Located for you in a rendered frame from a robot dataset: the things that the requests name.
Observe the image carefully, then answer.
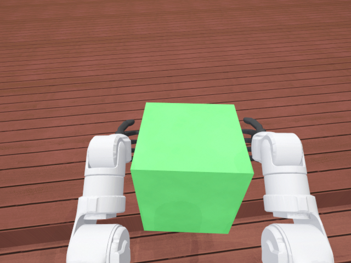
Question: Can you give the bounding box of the left robot upper arm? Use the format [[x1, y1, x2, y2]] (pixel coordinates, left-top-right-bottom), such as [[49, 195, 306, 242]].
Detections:
[[67, 224, 131, 263]]

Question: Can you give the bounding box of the robot right forearm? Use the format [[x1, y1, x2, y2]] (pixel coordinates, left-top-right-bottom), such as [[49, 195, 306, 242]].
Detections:
[[251, 131, 334, 263]]

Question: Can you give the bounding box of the right robot hand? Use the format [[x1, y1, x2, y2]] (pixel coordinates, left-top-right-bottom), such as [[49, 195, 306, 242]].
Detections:
[[241, 117, 266, 162]]

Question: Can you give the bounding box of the robot left forearm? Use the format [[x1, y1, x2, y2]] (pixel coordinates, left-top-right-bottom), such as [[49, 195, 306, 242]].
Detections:
[[66, 134, 132, 263]]

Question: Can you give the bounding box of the left robot hand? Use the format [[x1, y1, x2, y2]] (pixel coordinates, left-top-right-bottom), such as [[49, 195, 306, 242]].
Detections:
[[115, 119, 139, 162]]

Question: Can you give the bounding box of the right robot upper arm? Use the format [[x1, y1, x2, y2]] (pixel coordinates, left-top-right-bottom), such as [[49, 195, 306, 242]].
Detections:
[[261, 224, 333, 263]]

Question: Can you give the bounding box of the carton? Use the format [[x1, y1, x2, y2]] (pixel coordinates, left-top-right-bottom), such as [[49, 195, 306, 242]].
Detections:
[[131, 102, 254, 234]]

